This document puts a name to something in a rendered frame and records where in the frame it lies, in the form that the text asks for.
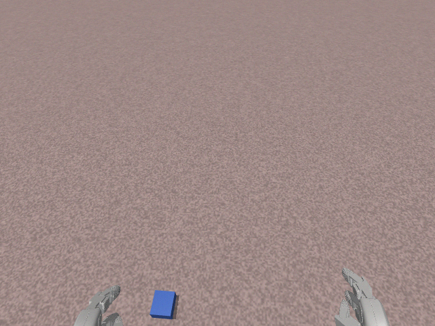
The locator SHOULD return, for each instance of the right robot hand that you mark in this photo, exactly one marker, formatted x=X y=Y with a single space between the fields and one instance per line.
x=368 y=310

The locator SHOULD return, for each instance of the small box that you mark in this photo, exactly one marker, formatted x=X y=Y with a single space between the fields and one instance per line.
x=163 y=304

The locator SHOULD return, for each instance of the left robot hand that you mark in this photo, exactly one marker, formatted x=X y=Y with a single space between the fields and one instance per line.
x=92 y=315

